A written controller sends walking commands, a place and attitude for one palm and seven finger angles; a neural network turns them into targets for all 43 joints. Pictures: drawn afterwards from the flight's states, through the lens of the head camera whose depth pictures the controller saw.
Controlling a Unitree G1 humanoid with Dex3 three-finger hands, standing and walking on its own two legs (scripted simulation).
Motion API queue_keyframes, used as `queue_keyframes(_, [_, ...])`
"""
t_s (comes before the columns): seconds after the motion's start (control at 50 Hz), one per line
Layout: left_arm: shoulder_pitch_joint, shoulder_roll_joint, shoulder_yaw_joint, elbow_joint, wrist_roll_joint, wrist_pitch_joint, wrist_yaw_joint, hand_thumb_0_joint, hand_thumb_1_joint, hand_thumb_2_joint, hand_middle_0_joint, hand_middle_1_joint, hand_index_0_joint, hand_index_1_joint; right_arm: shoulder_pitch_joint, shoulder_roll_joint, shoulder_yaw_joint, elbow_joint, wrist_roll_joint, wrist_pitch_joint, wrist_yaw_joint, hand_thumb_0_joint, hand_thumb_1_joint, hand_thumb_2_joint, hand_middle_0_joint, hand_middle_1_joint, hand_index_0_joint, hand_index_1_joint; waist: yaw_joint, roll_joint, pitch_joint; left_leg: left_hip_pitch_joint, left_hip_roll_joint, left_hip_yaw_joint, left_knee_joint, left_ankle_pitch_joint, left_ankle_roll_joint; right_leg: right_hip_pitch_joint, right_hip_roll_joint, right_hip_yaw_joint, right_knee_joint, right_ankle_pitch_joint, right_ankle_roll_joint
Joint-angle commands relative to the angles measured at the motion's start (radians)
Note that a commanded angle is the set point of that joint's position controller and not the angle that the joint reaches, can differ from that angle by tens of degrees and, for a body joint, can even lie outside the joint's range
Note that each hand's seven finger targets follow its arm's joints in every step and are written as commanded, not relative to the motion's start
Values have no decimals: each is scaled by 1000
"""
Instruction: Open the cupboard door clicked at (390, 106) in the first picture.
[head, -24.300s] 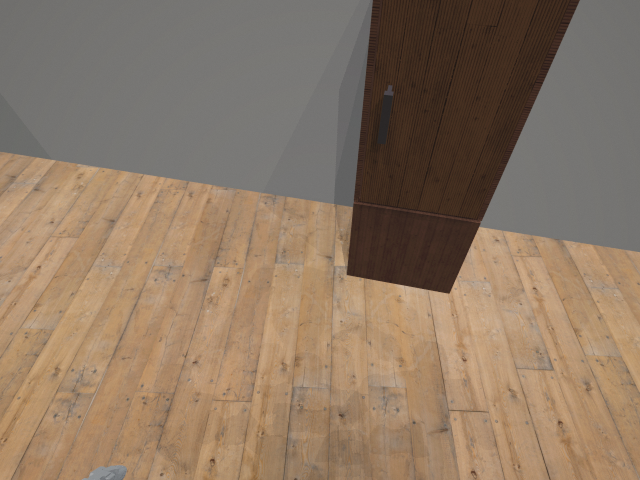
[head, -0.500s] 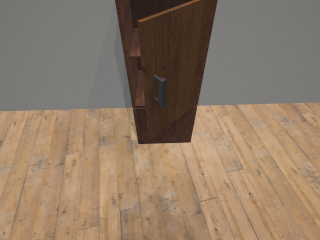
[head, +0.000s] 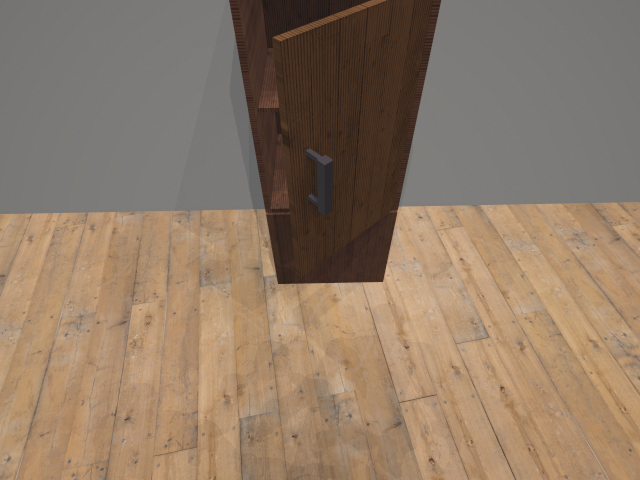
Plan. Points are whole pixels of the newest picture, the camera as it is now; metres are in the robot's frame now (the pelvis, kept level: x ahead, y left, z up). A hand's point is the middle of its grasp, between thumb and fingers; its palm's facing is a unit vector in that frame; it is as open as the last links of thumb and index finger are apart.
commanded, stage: look to check the result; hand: left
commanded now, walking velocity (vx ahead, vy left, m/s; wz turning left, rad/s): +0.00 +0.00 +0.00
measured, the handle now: (318, 182) +0.64 +0.05 -0.04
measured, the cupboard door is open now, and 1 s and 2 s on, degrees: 41 41 41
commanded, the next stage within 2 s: walk to a spot facing it in 0.12 s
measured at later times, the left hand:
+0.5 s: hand out of the picture +0.07 +0.21 -0.18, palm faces -0.07 -0.96 -0.27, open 7.4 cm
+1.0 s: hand out of the picture +0.09 +0.16 -0.17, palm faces -0.26 -0.93 -0.26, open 7.4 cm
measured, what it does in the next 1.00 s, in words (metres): lifts its left foot, turning right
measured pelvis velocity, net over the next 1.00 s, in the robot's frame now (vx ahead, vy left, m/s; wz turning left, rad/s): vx -0.01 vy -0.02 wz -0.36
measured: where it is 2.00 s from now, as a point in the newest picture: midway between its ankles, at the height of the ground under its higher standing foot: outside the picture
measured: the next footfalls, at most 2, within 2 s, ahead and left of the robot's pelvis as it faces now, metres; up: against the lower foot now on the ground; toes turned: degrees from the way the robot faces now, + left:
left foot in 1.16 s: +0.10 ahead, +0.11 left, +0.00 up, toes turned -28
right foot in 1.48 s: -0.05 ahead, -0.15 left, +0.00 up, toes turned -40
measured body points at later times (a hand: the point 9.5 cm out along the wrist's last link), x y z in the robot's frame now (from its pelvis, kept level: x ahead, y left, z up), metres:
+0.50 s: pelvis +0.01 +0.00 -0.01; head +0.04 -0.01 +0.44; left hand +0.08 +0.26 -0.16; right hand +0.04 -0.26 -0.16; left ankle -0.01 +0.13 -0.75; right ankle +0.00 -0.09 -0.75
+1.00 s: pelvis -0.01 -0.02 -0.01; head +0.05 -0.05 +0.44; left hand +0.10 +0.21 -0.15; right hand +0.02 -0.30 -0.15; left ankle +0.03 +0.14 -0.69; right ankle -0.02 -0.10 -0.75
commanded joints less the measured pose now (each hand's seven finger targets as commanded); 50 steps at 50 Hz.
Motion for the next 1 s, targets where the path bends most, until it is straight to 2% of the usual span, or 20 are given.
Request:
queue_keyframes(0.0, [-12, 184, 30, -51, 2, -23, 8, 0, 900, 900, -200, -300, -200, -300, 1, -153, -30, -44, 2, -17, -7, 0, -900, -900, 200, 300, 200, 300, -7, -30, -66, 16, 98, -83, -41, 145, 34, 26, -142, 134, -68, 162, -10])
queue_keyframes(0.22, [-23, 188, 31, -57, 1, -25, 8, 0, 900, 900, -200, -300, -200, -300, -7, -160, -29, -47, 0, -20, -7, 0, -900, -900, 200, 300, 200, 300, -5, -18, -77, 25, 100, -80, -46, 181, 32, 49, -144, 131, -63, 214, -9])
queue_keyframes(0.26, [-25, 178, 33, -65, 2, -19, 8, 0, 900, 900, -200, -300, -200, -300, 5, -155, -32, -49, -1, -18, -12, 0, -900, -900, 200, 300, 200, 300, -9, -23, -82, 39, 109, -60, -27, 189, 27, 33, -140, 148, -49, 259, -12])
queue_keyframes(0.3, [5, 113, 27, -64, 2, 1, 12, 0, 900, 900, -200, -300, -200, -300, 54, -76, -21, -43, -2, -5, -17, 0, -900, -900, 200, 300, 200, 300, -14, -33, -83, 33, 113, -23, 13, 186, 15, 13, -139, 158, -11, 303, -4])
queue_keyframes(0.44, [37, 131, 68, -158, 12, 43, -1, 0, 900, 900, -200, -300, -200, -300, 85, -102, -65, -127, -1, 15, -36, 0, -900, -900, 200, 300, 200, 300, -14, -29, -67, -4, 140, 37, 126, 121, 24, -98, -110, 222, 132, 335, -28])
queue_keyframes(0.48, [32, 114, 72, -187, 14, 49, -6, 0, 900, 900, -200, -300, -200, -300, 91, -109, -73, -147, -2, 16, -38, 0, -900, -900, 200, 300, 200, 300, -14, 9, -57, -11, 176, 9, 104, 65, 44, -155, -73, 216, 179, 234, -19])
queue_keyframes(0.52, [24, 91, 75, -215, 15, 55, -15, 0, 900, 900, -200, -300, -200, -300, 99, -130, -84, -163, -8, 11, -40, 0, -900, -900, 200, 300, 200, 300, -15, 82, -49, -4, 253, -54, 52, 79, 89, -222, -23, 176, 313, 131, -2])
queue_keyframes(0.56, [4, 63, 77, -245, 15, 64, -23, 0, 900, 900, -200, -300, -200, -300, 106, -140, -91, -171, -13, 2, -40, 0, -900, -900, 200, 300, 200, 300, -14, 191, -44, 1, 375, -122, -7, 223, 177, -290, 7, 107, 536, -284, 20])
queue_keyframes(0.58, [3, 53, 80, -256, 14, 69, -23, 0, 900, 900, -200, -300, -200, -300, 97, -140, -92, -184, -14, 0, -41, 0, -900, -900, 200, 300, 200, 300, -9, 171, -40, -4, 405, -123, 0, 245, 202, -303, -14, 126, 598, -346, 18])
queue_keyframes(0.6, [11, 45, 81, -262, 14, 67, -27, 0, 900, 900, -200, -300, -200, -300, 72, -139, -92, -194, -18, -3, -42, 0, -900, -900, 200, 300, 200, 300, 7, 154, -39, -18, 397, -90, 37, 316, 194, -281, -33, 129, 565, -350, 15])
queue_keyframes(0.62, [45, 37, 84, -257, 14, 63, -30, 0, 900, 900, -200, -300, -200, -300, 47, -139, -93, -203, -19, -3, -41, 0, -900, -900, 200, 300, 200, 300, 29, 138, -41, -54, 372, -33, 91, 341, 159, -208, -40, 111, 477, -307, 13])
queue_keyframes(0.64, [102, 42, 87, -243, 14, 58, -33, 0, 900, 900, -200, -300, -200, -300, 28, -140, -93, -209, -16, 0, -40, 0, -900, -900, 200, 300, 200, 300, 55, 104, -58, -78, 321, 23, 177, 314, 113, -120, -30, 86, 351, -194, 14])
queue_keyframes(0.66, [185, 82, 102, -222, 19, 48, -30, 0, 900, 900, -200, -300, -200, -300, -2, -128, -96, -224, -5, 7, -39, 0, -900, -900, 200, 300, 200, 300, 94, -26, -58, -170, 225, 92, 363, 151, 44, -18, -59, 159, 148, 81, 0])
queue_keyframes(0.68, [214, 206, 125, -216, 32, 33, -11, 0, 900, 900, -200, -300, -200, -300, 16, -46, -87, -264, 9, 12, -30, 0, -900, -900, 200, 300, 200, 300, 84, -420, -74, -400, 38, 175, 618, -323, -34, 86, -312, 556, -9, 374, -91])
queue_keyframes(0.7, [228, 222, 122, -217, 11, 36, -5, 0, 900, 900, -200, -300, -200, -300, 16, -76, -89, -261, 11, 25, -27, 0, -900, -900, 200, 300, 200, 300, 100, -326, -72, -409, 24, 24, 783, -457, -28, 28, -369, 612, -38, 335, -190])
queue_keyframes(0.72, [179, 186, 121, -236, 15, 41, 3, 0, 900, 900, -200, -300, -200, -300, -40, -55, -94, -262, 10, 29, -26, 0, -900, -900, 200, 300, 200, 300, 77, -217, -11, -450, 33, -44, 864, -400, -22, -44, -314, 632, -32, 230, -205])
queue_keyframes(0.74, [122, 160, 114, -250, 15, 39, 8, 0, 900, 900, -200, -300, -200, -300, -39, -51, -92, -260, 7, 29, -24, 0, -900, -900, 200, 300, 200, 300, 46, -183, 8, -476, 48, -70, 887, -331, -26, -58, -283, 594, -15, 210, -200])
queue_keyframes(0.78, [94, 125, 109, -266, 15, 29, 15, 0, 900, 900, -200, -300, -200, -300, -8, -33, -87, -249, 5, 26, -18, 0, -900, -900, 200, 300, 200, 300, 22, -126, -74, -435, 52, -67, 846, -249, -37, -19, -233, 522, 13, 249, -173])
queue_keyframes(0.82, [113, 129, 108, -267, 14, 26, 14, 0, 900, 900, -200, -300, -200, -300, -5, -19, -84, -253, 8, 28, -18, 0, -900, -900, 200, 300, 200, 300, 22, -118, -117, -413, 37, -55, 787, -229, -43, 16, -204, 486, 27, 298, -158])
queue_keyframes(0.98, [158, 147, 119, -264, 23, 35, 6, 0, 900, 900, -200, -300, -200, -300, -84, -20, -82, -306, 19, 16, -26, 0, -900, -900, 200, 300, 200, 300, 51, -160, -109, -371, -9, -57, 559, -258, -40, 50, -173, 574, 46, 371, -170])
